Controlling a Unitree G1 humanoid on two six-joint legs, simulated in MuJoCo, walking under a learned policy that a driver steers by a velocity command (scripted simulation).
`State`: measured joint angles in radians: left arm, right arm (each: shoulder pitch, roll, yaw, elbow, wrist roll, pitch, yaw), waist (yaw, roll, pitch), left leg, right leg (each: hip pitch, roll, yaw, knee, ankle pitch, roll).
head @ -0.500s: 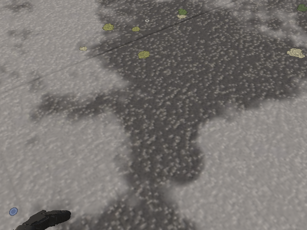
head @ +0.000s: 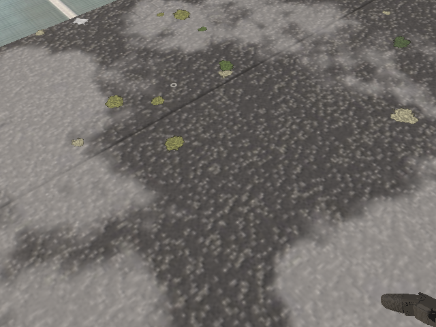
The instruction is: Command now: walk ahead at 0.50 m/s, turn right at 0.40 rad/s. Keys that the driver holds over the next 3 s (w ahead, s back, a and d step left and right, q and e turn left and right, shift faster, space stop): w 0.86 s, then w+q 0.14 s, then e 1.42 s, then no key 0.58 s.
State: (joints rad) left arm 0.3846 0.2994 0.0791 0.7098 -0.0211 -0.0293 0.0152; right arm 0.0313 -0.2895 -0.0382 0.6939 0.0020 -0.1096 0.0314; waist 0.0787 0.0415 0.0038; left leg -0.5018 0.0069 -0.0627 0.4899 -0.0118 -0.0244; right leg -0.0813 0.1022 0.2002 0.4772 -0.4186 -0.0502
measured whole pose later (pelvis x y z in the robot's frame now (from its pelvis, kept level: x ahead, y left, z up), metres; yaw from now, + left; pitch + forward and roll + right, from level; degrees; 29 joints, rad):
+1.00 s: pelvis +0.54 -0.03 +0.00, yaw -1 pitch +2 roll -2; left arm 0.39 0.30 0.06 0.86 -0.01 -0.06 0.00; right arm 0.05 -0.27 -0.02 0.72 0.02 -0.07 0.05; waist 0.08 0.04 0.01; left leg -0.56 0.04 0.00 0.54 -0.02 0.04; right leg 0.07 0.04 -0.06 0.25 -0.36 -0.01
